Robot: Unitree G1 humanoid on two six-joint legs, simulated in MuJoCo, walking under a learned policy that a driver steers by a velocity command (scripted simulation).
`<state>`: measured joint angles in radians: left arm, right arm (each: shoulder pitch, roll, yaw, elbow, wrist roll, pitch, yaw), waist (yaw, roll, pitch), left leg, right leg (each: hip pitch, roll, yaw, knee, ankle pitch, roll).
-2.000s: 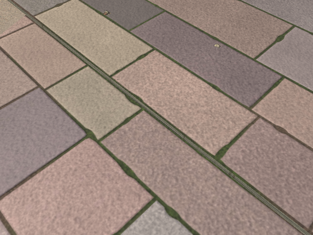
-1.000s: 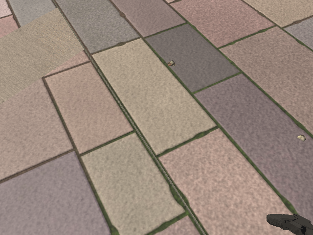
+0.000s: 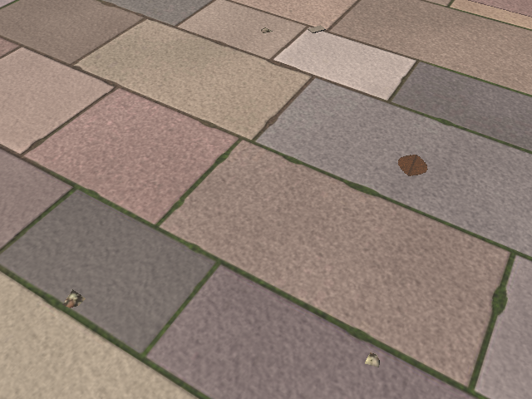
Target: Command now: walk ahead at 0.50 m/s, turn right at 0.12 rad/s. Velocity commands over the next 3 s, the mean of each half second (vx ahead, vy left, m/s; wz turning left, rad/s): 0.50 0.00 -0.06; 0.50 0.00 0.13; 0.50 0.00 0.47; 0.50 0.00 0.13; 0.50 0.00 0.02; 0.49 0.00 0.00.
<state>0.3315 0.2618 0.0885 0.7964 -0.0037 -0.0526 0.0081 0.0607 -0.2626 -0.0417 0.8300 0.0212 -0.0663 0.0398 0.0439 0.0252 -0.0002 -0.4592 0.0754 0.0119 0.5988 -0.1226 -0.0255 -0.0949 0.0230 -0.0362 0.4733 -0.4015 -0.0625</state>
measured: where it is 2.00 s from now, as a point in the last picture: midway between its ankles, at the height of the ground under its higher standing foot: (238, 210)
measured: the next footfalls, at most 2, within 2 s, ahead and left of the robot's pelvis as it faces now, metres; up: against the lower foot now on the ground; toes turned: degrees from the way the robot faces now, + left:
left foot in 0.02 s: +0.15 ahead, +0.12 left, +0.00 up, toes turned +1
right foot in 0.56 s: +0.49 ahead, -0.13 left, +0.00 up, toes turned -2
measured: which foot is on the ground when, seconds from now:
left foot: up 0.00-0.00, down 0.02-0.56, up 0.58-1.00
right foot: down 0.00-0.02, up 0.04-0.54, down 0.56-1.00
